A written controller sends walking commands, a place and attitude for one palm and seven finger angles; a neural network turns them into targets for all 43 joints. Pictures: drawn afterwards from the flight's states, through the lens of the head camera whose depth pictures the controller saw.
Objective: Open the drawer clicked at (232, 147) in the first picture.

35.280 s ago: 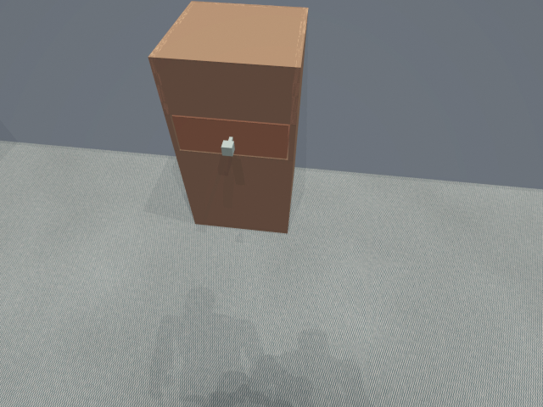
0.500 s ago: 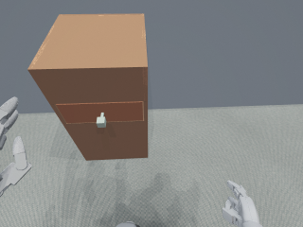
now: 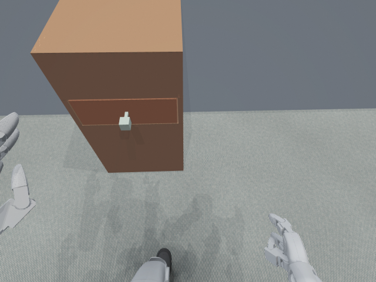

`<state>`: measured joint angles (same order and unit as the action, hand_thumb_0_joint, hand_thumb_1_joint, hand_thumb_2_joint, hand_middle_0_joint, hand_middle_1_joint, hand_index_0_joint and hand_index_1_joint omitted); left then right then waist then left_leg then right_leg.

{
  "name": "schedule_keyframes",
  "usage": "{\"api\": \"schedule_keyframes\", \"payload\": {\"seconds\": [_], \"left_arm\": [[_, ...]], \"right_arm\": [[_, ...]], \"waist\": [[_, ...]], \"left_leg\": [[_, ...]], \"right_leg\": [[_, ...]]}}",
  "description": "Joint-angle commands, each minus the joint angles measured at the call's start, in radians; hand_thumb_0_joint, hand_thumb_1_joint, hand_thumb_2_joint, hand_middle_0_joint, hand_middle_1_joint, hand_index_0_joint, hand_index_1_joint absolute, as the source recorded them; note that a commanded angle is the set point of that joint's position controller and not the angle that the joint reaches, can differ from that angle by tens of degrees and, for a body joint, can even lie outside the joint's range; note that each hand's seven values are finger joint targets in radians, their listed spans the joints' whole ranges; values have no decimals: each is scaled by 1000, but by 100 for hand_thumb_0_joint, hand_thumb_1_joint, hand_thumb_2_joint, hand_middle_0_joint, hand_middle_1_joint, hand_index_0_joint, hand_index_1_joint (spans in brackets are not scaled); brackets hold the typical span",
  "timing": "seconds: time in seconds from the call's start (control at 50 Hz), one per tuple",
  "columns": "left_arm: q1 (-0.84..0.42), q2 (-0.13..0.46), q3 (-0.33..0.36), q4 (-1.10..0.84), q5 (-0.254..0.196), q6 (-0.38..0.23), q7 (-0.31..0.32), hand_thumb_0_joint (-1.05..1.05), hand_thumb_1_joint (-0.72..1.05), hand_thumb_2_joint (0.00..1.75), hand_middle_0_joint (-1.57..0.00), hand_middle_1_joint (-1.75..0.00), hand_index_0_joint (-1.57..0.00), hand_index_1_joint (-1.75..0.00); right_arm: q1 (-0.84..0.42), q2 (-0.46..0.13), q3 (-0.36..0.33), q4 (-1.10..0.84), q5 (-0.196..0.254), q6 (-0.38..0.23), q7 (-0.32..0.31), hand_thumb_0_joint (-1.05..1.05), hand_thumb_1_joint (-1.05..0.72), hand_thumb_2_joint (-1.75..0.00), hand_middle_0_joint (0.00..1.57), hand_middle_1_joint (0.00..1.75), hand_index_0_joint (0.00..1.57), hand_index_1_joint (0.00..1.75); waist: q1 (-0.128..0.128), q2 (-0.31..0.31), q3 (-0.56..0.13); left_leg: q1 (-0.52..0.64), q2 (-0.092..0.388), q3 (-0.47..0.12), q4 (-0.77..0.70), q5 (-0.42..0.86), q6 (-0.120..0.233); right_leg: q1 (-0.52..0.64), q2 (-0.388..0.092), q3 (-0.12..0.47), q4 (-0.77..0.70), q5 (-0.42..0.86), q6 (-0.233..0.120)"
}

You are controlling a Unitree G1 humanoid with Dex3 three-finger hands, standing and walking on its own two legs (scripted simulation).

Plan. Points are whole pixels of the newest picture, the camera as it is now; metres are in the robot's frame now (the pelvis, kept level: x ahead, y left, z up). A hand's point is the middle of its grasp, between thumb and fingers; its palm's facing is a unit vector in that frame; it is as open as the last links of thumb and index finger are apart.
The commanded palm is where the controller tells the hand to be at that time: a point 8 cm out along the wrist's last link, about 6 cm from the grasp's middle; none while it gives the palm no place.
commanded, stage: step back with the hand held close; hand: left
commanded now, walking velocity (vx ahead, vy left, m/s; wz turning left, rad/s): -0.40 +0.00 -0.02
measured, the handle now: (125, 119) +0.65 +0.29 -0.22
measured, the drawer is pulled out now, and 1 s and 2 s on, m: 0.00 0.00 0.00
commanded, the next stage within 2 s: stop stepping back and stand still in 0.20 s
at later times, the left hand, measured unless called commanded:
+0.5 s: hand out of the picture +0.11 +0.17 +0.18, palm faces +0.30 -0.82 -0.49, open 7.4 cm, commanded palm +0.06 +0.22 +0.19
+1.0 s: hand out of the picture +0.07 +0.20 +0.18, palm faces +0.42 -0.80 -0.43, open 7.4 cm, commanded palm +0.01 +0.24 +0.19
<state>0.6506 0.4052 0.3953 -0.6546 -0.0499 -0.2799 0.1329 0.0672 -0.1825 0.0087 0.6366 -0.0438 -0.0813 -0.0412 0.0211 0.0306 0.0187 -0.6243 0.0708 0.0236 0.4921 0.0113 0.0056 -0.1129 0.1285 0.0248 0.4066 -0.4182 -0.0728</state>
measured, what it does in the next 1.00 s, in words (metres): walks backwards: right foot, then left foot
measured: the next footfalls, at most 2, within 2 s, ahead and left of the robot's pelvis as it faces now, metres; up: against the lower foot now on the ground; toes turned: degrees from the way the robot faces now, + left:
right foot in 0.32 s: +0.00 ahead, -0.12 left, +0.00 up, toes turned -2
left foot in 0.62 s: -0.12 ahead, +0.07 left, +0.00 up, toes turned +1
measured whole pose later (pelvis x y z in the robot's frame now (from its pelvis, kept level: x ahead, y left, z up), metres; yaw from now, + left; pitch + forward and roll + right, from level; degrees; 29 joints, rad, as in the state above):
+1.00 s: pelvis -0.12 -0.04 +0.01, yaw +0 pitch +0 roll +0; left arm 0.60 0.32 0.33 -0.50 -0.02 -0.22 0.17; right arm 0.21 -0.20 0.02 0.61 0.00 -0.08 -0.06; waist 0.00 0.04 -0.03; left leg -0.16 -0.01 0.02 0.50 -0.34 0.02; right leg -0.33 0.04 -0.07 0.43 -0.12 -0.04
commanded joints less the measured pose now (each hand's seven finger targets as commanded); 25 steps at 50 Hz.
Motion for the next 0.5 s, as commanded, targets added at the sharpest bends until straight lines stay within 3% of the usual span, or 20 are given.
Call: {"api": "schedule_keyframes", "payload": {"seconds": [0.0,0.02,0.04,0.06,0.08,0.1,0.12,0.16,0.2,0.24,0.26,0.28,0.3,0.32,0.34,0.36,0.4,0.42,0.44,0.48], "left_arm": [[-43,237,166,-205,-17,-87,8,0,90,90,-20,-30,-20,-30],[26,214,170,-158,-25,-82,-2,0,90,90,-20,-30,-20,-30],[63,213,173,-152,-20,-81,-15,0,90,90,-20,-30,-20,-30],[22,198,145,-204,-27,-74,-24,0,90,90,-20,-30,-20,-30],[24,197,148,-188,-29,-60,-31,0,90,90,-20,-30,-20,-30],[40,153,108,-132,-21,-55,-35,0,90,90,-20,-30,-20,-30],[89,131,118,-78,-23,-46,-34,0,90,90,-20,-30,-20,-30],[62,117,111,-103,-17,-19,-31,0,90,90,-20,-30,-20,-30],[69,142,121,-145,-21,1,-24,0,90,90,-20,-30,-20,-30],[68,151,108,-182,-20,21,-15,0,90,90,-20,-30,-20,-30],[61,172,121,-203,-12,26,-13,0,90,90,-20,-30,-20,-30],[38,209,140,-232,4,28,-8,0,90,90,-20,-30,-20,-30],[14,263,175,-266,13,28,8,0,90,90,-20,-30,-20,-30],[-25,235,160,-254,7,35,31,0,90,90,-20,-30,-20,-30],[-54,212,146,-239,25,42,30,0,90,90,-20,-30,-20,-30],[-40,187,130,-225,28,43,24,0,90,90,-20,-30,-20,-30],[-2,179,133,-191,19,28,40,0,90,90,-20,-30,-20,-30],[43,156,127,-135,18,26,54,0,90,90,-20,-30,-20,-30],[43,128,99,-108,20,24,63,0,90,90,-20,-30,-20,-30],[36,102,73,-81,39,28,80,0,90,90,-20,-30,-20,-30]], "right_arm": [[-35,-122,-60,-217,65,-37,-18,0,-90,-90,20,30,20,30],[-65,-116,-42,-243,70,-38,-27,0,-90,-90,20,30,20,30],[-76,-130,-30,-265,68,-30,-36,0,-90,-90,20,30,20,30],[-55,-143,-32,-252,59,-22,-34,0,-90,-90,20,30,20,30],[-1,-144,-37,-228,48,-27,-14,0,-90,-90,20,30,20,30],[-9,-132,-49,-204,34,-53,-2,0,-90,-90,20,30,20,30],[14,-118,-48,-177,26,-64,2,0,-90,-90,20,30,20,30],[22,-141,-62,-189,31,-71,14,0,-90,-90,20,30,20,30],[-2,-137,-64,-223,34,-75,15,0,-90,-90,20,30,20,30],[-33,-148,-63,-261,40,-69,-1,0,-90,-90,20,30,20,30],[-53,-147,-65,-272,44,-62,-5,0,-90,-90,20,30,20,30],[-57,-124,-65,-277,46,-53,-3,0,-90,-90,20,30,20,30],[-38,-120,-76,-265,49,-47,2,0,-90,-90,20,30,20,30],[-14,-110,-71,-220,24,-45,-3,0,-90,-90,20,30,20,30],[30,-107,-70,-208,25,-35,-7,0,-90,-90,20,30,20,30],[44,-92,-62,-214,38,-29,-13,0,-90,-90,20,30,20,30],[26,-89,-48,-218,38,-23,-37,0,-90,-90,20,30,20,30],[19,-104,-57,-207,32,-30,-56,0,-90,-90,20,30,20,30],[24,-108,-52,-198,31,-38,-66,0,-90,-90,20,30,20,30],[42,-120,-43,-178,20,-58,-71,0,-90,-90,20,30,20,30]], "waist": [[-33,-312,-293],[-27,-198,-235],[-26,-73,-215],[-23,68,-248],[-27,179,-269],[-18,235,-262],[-6,210,-258],[-8,203,-210],[-5,143,-197],[-3,90,-63],[0,30,-11],[0,-161,10],[13,-316,-16],[-7,-235,-19],[-30,-192,-68],[-51,-181,-94],[-56,-136,-136],[-49,-93,-133],[-36,-94,-131],[-21,-144,-130]], "left_leg": [[423,-100,111,160,-181,24],[423,-94,106,72,-140,34],[492,-55,79,-10,145,46],[620,20,5,-44,539,67],[732,155,-108,-92,784,117],[707,268,-167,-103,745,163],[585,275,-146,-119,584,167],[463,252,-39,-159,313,141],[351,223,-13,-200,6,111],[67,182,1,-213,-435,74],[-23,120,39,-120,-559,39],[21,-17,107,153,-591,-19],[151,-126,45,571,-566,-55],[156,-97,-69,768,-517,-40],[173,-81,-67,825,-455,-34],[173,-82,-55,821,-388,-37],[167,-57,-5,584,-356,-38],[189,-70,13,473,-382,-30],[220,-82,19,359,-433,-15],[266,-101,35,142,-491,13]], "right_leg": [[-51,-247,19,43,1542,270],[-51,-237,7,90,1462,244],[-99,-181,-9,143,1267,208],[-183,-109,-29,226,904,169],[-312,-45,-33,399,221,132],[-361,-38,30,542,-174,107],[-292,-47,62,575,-235,85],[-246,-80,8,520,-163,91],[-168,-85,-56,412,-98,97],[-51,-89,-104,266,25,94],[-65,-128,-51,157,47,81],[-250,-263,188,-61,-154,32],[-537,-493,550,-362,-369,-68],[-570,-553,528,-375,-330,-108],[-550,-490,445,-334,-377,-72],[-496,-409,361,-284,-324,-35],[-285,-352,213,-196,-92,-28],[-234,-342,211,-186,-28,-32],[-191,-346,204,-190,-24,-25],[-110,-354,193,-212,-37,-20]]}}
